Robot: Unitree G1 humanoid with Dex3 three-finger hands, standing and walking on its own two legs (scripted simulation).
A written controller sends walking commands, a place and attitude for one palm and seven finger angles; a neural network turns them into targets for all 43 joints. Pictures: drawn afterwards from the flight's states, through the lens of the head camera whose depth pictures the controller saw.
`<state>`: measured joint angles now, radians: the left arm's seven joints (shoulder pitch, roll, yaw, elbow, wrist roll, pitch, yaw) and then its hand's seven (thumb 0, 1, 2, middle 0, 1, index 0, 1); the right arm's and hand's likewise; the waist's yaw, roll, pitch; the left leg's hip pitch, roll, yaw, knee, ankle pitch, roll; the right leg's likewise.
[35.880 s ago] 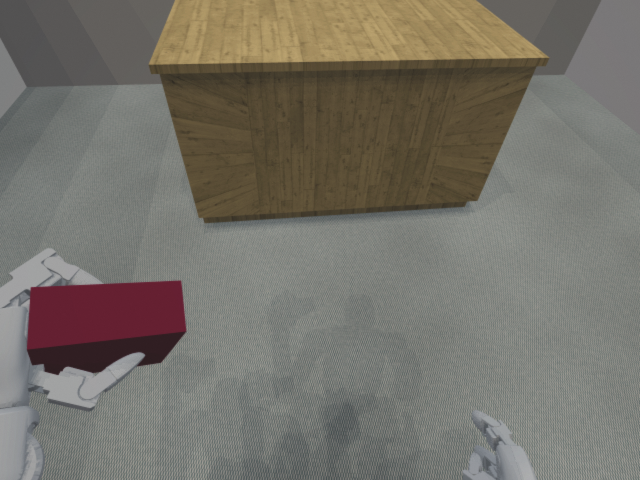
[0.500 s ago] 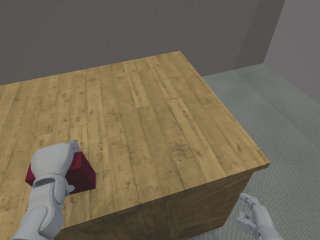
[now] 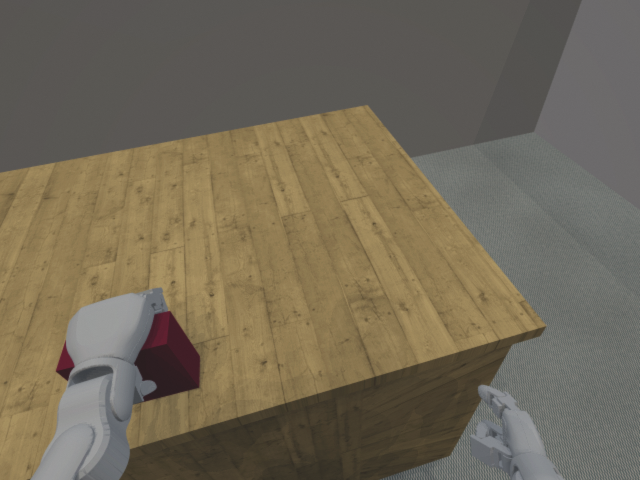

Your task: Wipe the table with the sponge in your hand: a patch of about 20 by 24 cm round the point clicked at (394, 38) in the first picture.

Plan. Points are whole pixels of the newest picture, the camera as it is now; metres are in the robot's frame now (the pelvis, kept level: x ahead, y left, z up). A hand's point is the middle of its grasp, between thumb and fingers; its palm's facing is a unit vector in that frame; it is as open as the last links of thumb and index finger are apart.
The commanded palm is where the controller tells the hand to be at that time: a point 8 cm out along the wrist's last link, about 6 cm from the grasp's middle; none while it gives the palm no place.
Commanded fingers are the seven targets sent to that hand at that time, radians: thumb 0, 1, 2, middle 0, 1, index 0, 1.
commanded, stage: lift the sponge slowly off the table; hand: left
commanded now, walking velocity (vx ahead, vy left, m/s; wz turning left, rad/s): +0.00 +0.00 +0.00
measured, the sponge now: (142, 369) +0.23 +0.28 +0.01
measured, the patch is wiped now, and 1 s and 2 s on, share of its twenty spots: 1.00 1.00 1.00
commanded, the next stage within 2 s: bring the sponge back beside the body in 1.78 s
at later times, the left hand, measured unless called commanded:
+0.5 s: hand (126, 343) +0.23 +0.27 +0.08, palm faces +0.04 -0.09 -1.00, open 9.3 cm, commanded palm +0.20 +0.27 +0.15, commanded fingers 0.00 0.10 1.30 -1.20 -1.60 -1.20 -1.60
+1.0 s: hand (118, 326) +0.23 +0.27 +0.12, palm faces +0.07 -0.09 -0.99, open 9.3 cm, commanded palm +0.20 +0.27 +0.18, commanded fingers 0.00 0.10 1.30 -1.20 -1.60 -1.20 -1.60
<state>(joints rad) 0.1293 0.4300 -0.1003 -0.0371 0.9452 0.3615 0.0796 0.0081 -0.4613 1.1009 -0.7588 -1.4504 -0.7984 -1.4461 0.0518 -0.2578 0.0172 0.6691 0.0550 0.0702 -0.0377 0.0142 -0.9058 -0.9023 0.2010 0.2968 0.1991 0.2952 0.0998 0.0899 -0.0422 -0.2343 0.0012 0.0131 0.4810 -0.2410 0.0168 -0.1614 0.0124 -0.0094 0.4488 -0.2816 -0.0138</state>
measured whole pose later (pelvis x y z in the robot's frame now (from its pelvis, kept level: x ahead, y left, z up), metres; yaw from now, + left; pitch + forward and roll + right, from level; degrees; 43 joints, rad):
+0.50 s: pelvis -0.01 -0.01 +0.00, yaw +0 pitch -3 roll +0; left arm 0.09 0.46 -0.10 -0.08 0.93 0.37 0.04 -0.01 -0.48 1.10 -0.79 -1.41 -0.83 -1.41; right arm 0.01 -0.25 0.03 0.70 0.05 0.05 -0.05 0.01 -0.90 -0.90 0.20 0.30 0.20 0.30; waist 0.12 0.10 -0.01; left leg -0.16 0.01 0.00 0.42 -0.20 0.01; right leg -0.09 0.02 -0.02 0.39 -0.24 -0.02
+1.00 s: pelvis -0.02 -0.01 +0.01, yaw +0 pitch -4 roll +0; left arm 0.02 0.49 -0.08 -0.11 0.89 0.36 -0.03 -0.01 -0.48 1.10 -0.79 -1.41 -0.83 -1.41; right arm 0.00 -0.27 0.04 0.70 0.05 0.04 -0.06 0.01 -0.90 -0.90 0.20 0.30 0.20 0.30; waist 0.12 0.12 0.00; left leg -0.14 0.01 0.00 0.39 -0.17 0.00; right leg -0.07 0.02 -0.02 0.37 -0.22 -0.03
